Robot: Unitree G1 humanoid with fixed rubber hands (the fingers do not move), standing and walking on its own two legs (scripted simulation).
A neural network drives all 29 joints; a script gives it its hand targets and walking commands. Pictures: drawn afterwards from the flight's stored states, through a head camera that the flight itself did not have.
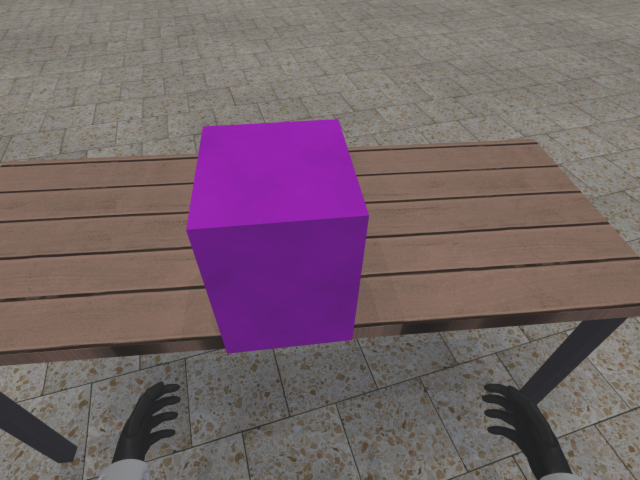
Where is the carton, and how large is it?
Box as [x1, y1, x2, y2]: [186, 119, 368, 353]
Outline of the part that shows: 337,119 203,126 186,230 227,353 351,339 352,337 368,214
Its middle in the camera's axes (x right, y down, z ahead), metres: -0.06 -0.01 +0.63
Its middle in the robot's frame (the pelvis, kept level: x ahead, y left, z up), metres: +0.48 +0.08 +0.03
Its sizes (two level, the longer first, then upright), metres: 0.230 0.211 0.286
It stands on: a table, 0.66 m high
